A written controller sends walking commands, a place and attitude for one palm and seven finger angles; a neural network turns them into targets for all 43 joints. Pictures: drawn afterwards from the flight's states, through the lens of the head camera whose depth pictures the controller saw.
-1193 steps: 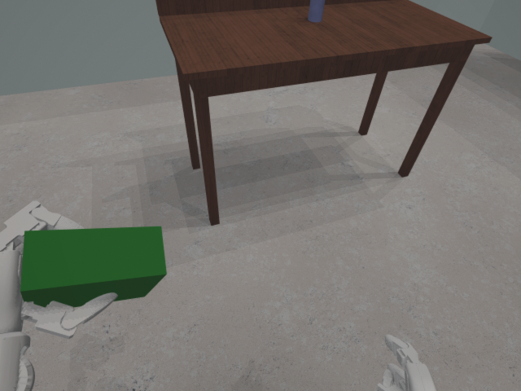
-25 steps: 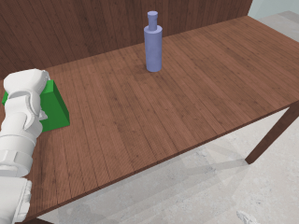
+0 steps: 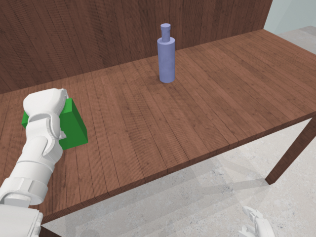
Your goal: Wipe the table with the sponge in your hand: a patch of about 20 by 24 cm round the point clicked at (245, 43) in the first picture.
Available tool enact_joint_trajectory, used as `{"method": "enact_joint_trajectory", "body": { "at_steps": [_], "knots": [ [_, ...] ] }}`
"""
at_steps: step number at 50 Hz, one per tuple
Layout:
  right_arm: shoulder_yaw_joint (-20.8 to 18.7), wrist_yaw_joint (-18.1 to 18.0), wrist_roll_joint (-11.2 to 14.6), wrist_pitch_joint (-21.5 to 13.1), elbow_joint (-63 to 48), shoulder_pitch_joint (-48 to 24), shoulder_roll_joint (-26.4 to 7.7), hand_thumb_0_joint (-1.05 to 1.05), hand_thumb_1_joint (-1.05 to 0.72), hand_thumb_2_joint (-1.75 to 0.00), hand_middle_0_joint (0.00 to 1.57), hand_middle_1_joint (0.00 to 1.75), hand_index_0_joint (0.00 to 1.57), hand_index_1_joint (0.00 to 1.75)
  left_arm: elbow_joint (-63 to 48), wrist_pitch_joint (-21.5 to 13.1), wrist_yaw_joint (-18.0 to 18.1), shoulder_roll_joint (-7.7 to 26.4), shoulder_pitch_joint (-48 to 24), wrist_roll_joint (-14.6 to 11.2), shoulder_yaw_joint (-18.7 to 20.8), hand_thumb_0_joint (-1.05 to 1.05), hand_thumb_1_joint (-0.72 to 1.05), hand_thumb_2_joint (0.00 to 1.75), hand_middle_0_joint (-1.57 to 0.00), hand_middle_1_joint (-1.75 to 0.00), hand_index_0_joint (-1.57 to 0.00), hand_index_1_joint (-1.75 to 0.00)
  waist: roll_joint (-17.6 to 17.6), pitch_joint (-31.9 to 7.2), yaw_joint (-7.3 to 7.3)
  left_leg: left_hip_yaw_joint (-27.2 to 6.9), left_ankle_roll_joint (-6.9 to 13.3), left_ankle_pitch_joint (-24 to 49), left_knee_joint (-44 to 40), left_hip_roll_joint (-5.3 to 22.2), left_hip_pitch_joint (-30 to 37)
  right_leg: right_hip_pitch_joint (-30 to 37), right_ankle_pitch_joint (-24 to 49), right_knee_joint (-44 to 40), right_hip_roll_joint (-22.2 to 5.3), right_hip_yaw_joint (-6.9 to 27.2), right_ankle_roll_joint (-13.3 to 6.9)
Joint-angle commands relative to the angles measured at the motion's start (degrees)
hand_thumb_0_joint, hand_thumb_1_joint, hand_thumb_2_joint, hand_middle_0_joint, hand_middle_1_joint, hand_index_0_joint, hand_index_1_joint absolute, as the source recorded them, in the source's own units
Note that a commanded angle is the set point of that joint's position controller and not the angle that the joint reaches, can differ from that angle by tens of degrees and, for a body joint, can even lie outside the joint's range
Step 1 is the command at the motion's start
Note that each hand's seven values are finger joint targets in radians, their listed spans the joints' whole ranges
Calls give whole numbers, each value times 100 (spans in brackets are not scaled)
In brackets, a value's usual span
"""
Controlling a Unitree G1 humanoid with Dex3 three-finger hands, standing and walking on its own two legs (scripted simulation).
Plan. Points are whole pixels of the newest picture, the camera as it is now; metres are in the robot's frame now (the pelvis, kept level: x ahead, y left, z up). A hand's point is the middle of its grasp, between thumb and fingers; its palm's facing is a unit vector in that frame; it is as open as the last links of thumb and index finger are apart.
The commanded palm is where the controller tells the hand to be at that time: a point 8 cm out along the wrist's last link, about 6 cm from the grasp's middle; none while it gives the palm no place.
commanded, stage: wipe back along the middle lane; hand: left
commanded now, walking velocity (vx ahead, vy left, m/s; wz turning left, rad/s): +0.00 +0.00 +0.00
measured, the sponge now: (62, 132) +0.36 +0.31 +0.07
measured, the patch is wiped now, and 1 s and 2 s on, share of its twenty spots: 0.50 0.70 0.80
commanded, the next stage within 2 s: slide across to the third lane in 0.96 s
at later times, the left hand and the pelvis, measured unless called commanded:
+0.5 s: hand (56, 127) +0.33 +0.29 +0.13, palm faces +0.08 -0.01 -1.00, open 10.1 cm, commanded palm +0.29 +0.27 +0.16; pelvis +0.01 +0.01 +0.00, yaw -1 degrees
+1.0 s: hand (55, 146) +0.27 +0.26 +0.13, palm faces +0.14 -0.06 -0.99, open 10.1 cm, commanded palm +0.23 +0.25 +0.16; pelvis +0.00 +0.00 +0.00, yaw -1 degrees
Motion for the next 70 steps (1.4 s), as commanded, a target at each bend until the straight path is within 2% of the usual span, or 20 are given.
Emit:
{"method": "enact_joint_trajectory", "body": {
  "at_steps": [1, 7, 10, 16, 17, 20, 22, 23, 28, 35, 37, 40, 42, 43, 47, 48, 52, 53, 62, 70],
  "knots": [
    [-253, -17, 11, -224, -784, -574, -733, 0, -90, -90, 20, 30, 20, 30, -565, 37, -154, 865, -1104, -45, 178, 0, 10, 130, -120, -160, -120, -160, -623, -1021, -76, 174, 290, 1583, -245, -238, 615, 308, 1643, -280, 302, -221, -374],
    [-230, 16, 2, -197, -891, -770, -729, 0, -90, -90, 20, 30, 20, 30, -954, 138, -215, 956, -553, -120, 357, 0, 10, 130, -120, -160, -120, -160, -497, -913, 29, 188, 292, 1652, -213, -232, 567, 403, 1760, -261, 305, -187, -387],
    [-226, 65, 12, -201, -962, -779, -676, 0, -90, -90, 20, 30, 20, 30, -1301, 207, -242, 538, -267, -196, 56, 0, 10, 130, -120, -160, -120, -160, -477, -920, 21, 178, 292, 1884, -177, -221, 636, 417, 1922, -195, 303, -255, -377],
    [-233, 137, 5, -222, -1075, -906, -647, 0, -90, -90, 20, 30, 20, 30, -2089, 403, -245, 346, 431, -380, 51, 0, 10, 130, -120, -160, -120, -160, -654, -960, 99, 166, 285, 2143, -142, -183, 663, 522, 2199, -113, 302, -266, -339],
    [-226, 138, -3, -241, -1081, -1022, -675, 0, -90, -90, 20, 30, 20, 30, -2207, 436, -219, 579, 544, -382, 268, 0, 10, 130, -120, -160, -120, -160, -643, -968, 147, 149, 278, 2129, -126, -159, 669, 542, 2190, -89, 315, -222, -367],
    [-208, 168, 0, -260, -1126, -1028, -626, 0, -90, -90, 20, 30, 20, 30, -2513, 586, -223, 193, 842, -463, 8, 0, 10, 130, -120, -160, -120, -160, -702, -963, 148, 178, 272, 2331, -114, -181, 678, 594, 2414, -45, 297, -286, -327],
    [-205, 161, -20, -260, -1104, -1176, -656, 0, -90, -90, 20, 30, 20, 30, -2654, 683, -193, 594, 1039, -436, 366, 0, 10, 130, -120, -160, -120, -160, -701, -958, 227, 188, 252, 2288, -86, -156, 682, 633, 2428, -17, 305, -221, -348],
    [-179, 180, -10, -277, -1182, -1117, -597, 0, -90, -90, 20, 30, 20, 30, -2820, 727, -198, 304, 1096, -441, 147, 0, 10, 130, -120, -160, -120, -160, -760, -1054, 216, 191, 254, 2439, -78, -189, 660, 684, 2489, 33, 295, -284, -332],
    [-136, 225, -10, -294, -1260, -1314, -542, 0, -90, -90, 20, 30, 20, 30, -3372, 931, -161, 135, 1565, -497, 85, 0, 10, 130, -120, -160, -120, -160, -676, -1080, 277, 204, 228, 2588, -35, -163, 716, 702, 2578, 105, 287, -279, -329],
    [-88, 218, -11, -249, -1225, -1505, -516, 0, -90, -90, 20, 30, 20, 30, -3666, 1217, -196, 57, 1675, -412, -79, 0, 10, 130, -120, -160, -120, -160, -678, -736, 244, 204, 203, 2225, -101, -148, 667, 543, 2265, 78, 300, -254, -332],
    [-71, 192, -19, -256, -1244, -1696, -523, 0, -90, -90, 20, 30, 20, 30, -3771, 1301, -193, 341, 1801, -323, 148, 0, 10, 130, -120, -160, -120, -160, -657, -722, 330, 195, 200, 2057, -98, -135, 686, 515, 2115, 77, 330, -160, -369],
    [-41, 195, -8, -255, -1266, -1624, -477, 0, -90, -90, 20, 30, 20, 30, -3856, 1329, -237, 3, 1879, -360, -164, 0, 10, 130, -120, -160, -120, -160, -679, -742, 305, 174, 196, 2017, -131, -148, 659, 538, 1995, 99, 304, -247, -345],
    [-31, 183, -13, -266, -1267, -1786, -475, 0, -90, -90, 20, 30, 20, 30, -3923, 1360, -238, 231, 1932, -274, 9, 0, 10, 130, -120, -160, -120, -160, -578, -658, 351, 162, 184, 1879, -122, -120, 664, 459, 1832, 101, 339, -150, -386],
    [-3, 193, -7, -294, -1377, -1715, -426, 0, -90, -90, 20, 30, 20, 30, -4134, 1366, -253, -59, 1965, -339, -242, 0, 10, 130, -120, -160, -120, -160, -565, -809, 358, 194, 208, 1902, -108, -166, 648, 536, 1805, 138, 300, -228, -357],
    [-19, 169, -28, -295, -1308, -1843, -459, 0, -90, -90, 20, 30, 20, 30, -4123, 1372, -230, 301, 2205, -347, 110, 0, 10, 130, -120, -160, -120, -160, -677, -643, 408, 163, 196, 1619, -139, -121, 603, 477, 1613, 73, 338, -121, -367],
    [18, 161, -20, -315, -1365, -1766, -437, 0, -90, -90, 20, 30, 20, 30, -4193, 1383, -241, 45, 2019, -341, -157, 0, 10, 130, -120, -160, -120, -160, -701, -713, 347, 223, 206, 1641, -122, -165, 569, 493, 1614, 105, 300, -184, -339],
    [1, 126, -23, -305, -1289, -1876, -468, 0, -90, -90, 20, 30, 20, 30, -4141, 1400, -211, 331, 2238, -357, 138, 0, 10, 130, -120, -160, -120, -160, -633, -441, 398, 199, 190, 1372, -170, -132, 532, 374, 1346, 13, 334, -64, -351],
    [33, 118, -16, -340, -1359, -1772, -432, 0, -90, -90, 20, 30, 20, 30, -4223, 1393, -224, 72, 1985, -365, -151, 0, 10, 130, -120, -160, -120, -160, -711, -501, 339, 238, 211, 1368, -157, -175, 497, 372, 1306, 31, 299, -145, -317],
    [22, 0, -22, -600, -1239, -1880, -390, 0, -90, -90, 20, 30, 20, 30, -4172, 1206, -176, 203, 902, -308, -267, 0, 10, 130, -120, -160, -120, -160, -488, -612, 312, 168, 228, 1050, -216, -191, 702, 235, 852, -94, 317, -11, -354],
    [22, -19, -54, -831, -1042, -1773, -353, 0, -90, -90, 20, 30, 20, 30, -3896, 893, -57, -223, 335, -427, -625, 0, 10, 130, -120, -160, -120, -160, -712, -672, 261, 206, 216, 1121, -287, -232, 835, 267, 997, -197, 272, -86, -317]
  ]
}}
